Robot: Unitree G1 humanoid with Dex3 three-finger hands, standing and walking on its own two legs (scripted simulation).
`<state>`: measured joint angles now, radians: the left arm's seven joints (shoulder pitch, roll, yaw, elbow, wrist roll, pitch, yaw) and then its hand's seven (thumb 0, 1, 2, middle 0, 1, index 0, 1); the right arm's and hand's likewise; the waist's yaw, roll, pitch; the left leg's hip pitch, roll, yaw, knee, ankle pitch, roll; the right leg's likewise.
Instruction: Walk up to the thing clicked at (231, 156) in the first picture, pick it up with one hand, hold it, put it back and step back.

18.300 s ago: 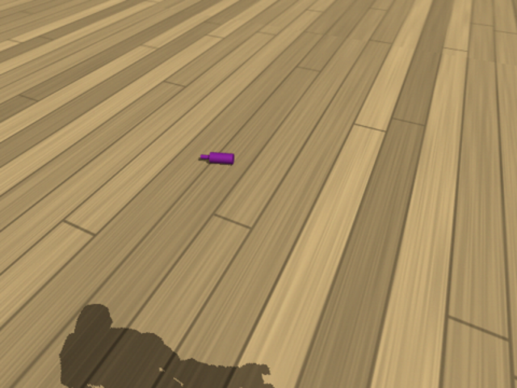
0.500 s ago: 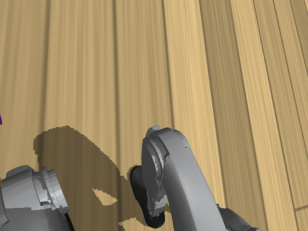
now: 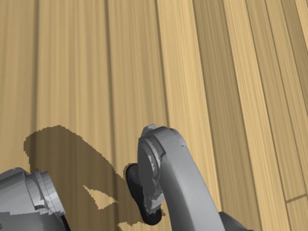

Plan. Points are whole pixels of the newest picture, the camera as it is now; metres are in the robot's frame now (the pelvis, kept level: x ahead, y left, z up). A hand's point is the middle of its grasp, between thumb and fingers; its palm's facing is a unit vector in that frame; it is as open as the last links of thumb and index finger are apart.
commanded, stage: close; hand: left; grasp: from above
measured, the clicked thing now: out of the picture +0.43 +0.36 -0.26
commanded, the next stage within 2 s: settle in 1.44 s
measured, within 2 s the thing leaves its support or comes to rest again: leaves its support in 1.84 s
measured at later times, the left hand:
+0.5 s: hand out of the picture +0.42 +0.32 -0.24, palm faces -0.44 -0.16 -0.88, open 11.8 cm
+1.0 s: hand out of the picture +0.42 +0.32 -0.24, palm faces -0.44 -0.17 -0.88, open 9.5 cm
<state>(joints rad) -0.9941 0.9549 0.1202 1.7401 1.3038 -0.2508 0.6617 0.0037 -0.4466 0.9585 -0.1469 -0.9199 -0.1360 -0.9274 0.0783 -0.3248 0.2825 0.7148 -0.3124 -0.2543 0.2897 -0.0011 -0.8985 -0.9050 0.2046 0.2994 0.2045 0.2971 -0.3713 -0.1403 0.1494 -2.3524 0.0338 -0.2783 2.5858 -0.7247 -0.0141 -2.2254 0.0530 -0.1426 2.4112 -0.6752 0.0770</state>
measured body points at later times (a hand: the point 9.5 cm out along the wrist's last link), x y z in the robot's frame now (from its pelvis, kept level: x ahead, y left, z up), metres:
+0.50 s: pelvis +0.00 +0.00 +0.00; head +0.26 +0.13 +0.34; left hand +0.44 +0.32 -0.19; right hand +0.06 -0.25 -0.06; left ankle +0.06 +0.13 -0.26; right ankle +0.11 -0.13 -0.26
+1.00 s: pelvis +0.00 +0.00 +0.00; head +0.26 +0.13 +0.34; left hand +0.44 +0.33 -0.19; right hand +0.06 -0.25 -0.06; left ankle +0.06 +0.13 -0.26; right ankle +0.11 -0.13 -0.26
